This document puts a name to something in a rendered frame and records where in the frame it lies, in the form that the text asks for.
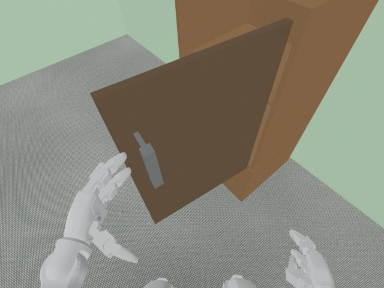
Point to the handle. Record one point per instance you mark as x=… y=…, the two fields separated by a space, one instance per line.
x=150 y=160

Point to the left robot forearm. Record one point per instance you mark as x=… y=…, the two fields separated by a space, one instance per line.
x=67 y=266

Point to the right robot hand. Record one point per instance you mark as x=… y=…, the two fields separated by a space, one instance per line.
x=314 y=272

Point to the cupboard door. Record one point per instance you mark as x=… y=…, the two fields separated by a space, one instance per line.
x=200 y=113

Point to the left robot hand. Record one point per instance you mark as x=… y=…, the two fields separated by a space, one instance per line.
x=91 y=202

